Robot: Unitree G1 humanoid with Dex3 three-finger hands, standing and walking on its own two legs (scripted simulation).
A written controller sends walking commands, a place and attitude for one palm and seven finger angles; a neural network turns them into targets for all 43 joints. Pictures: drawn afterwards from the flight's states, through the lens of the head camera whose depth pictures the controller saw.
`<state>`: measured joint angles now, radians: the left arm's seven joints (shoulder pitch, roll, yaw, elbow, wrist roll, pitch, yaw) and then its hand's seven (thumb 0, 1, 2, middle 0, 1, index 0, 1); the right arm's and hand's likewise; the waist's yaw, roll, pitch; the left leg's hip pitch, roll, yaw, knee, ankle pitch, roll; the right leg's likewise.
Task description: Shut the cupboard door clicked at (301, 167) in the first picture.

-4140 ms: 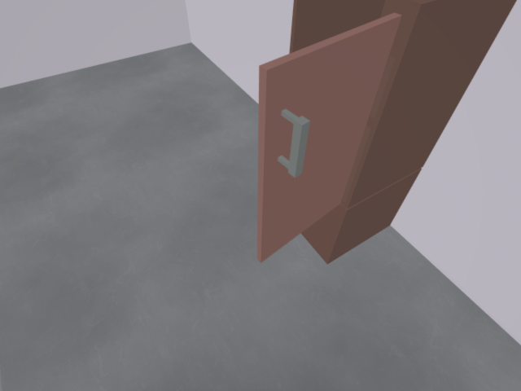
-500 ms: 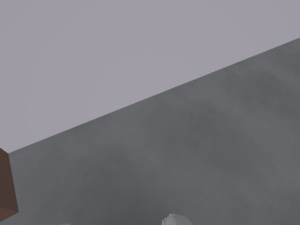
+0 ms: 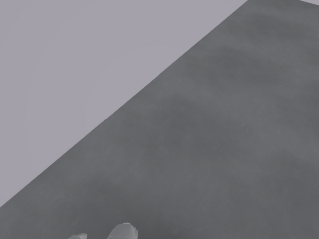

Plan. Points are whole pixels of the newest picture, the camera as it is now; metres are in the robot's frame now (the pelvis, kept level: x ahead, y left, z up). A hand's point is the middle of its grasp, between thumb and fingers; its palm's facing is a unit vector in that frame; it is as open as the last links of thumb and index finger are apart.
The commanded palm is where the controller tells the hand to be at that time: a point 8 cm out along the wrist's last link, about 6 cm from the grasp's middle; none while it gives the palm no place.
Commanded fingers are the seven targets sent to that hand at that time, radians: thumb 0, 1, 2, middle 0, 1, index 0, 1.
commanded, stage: walk around to get in front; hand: left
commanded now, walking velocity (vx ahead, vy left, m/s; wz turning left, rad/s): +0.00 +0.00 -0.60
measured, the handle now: out of the picture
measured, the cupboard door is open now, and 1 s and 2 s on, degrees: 98 98 98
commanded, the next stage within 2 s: walk to a spot facing it in 1.56 s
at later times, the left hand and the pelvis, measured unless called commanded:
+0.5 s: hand (111, 199) +0.24 +0.17 -0.17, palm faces -0.34 -0.93 -0.17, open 7.4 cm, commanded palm none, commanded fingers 0.00 0.90 0.90 -0.20 -0.30 -0.20 -0.30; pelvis +0.09 +0.01 +0.00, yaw -19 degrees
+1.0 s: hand (161, 162) +0.36 +0.02 -0.16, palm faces -0.46 -0.86 -0.23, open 7.2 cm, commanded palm none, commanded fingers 0.00 0.90 0.90 -0.20 -0.30 -0.20 -0.30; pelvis +0.25 -0.14 +0.00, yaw -31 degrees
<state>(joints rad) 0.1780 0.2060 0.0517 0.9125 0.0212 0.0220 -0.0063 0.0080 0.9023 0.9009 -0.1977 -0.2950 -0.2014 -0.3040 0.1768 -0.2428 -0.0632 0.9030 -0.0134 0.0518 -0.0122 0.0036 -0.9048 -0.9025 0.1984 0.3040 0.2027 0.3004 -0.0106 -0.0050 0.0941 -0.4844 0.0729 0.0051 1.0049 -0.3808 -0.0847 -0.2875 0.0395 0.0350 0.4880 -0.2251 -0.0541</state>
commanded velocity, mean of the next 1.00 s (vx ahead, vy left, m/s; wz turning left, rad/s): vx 0.30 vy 0.00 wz -0.47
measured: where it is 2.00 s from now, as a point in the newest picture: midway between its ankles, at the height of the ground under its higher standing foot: (231, 162)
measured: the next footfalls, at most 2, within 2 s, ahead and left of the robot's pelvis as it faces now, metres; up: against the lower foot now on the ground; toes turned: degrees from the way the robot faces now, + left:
left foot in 0.18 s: +0.07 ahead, +0.14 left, +0.00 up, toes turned -5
right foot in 0.62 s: +0.20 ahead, -0.17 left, +0.00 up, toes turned -31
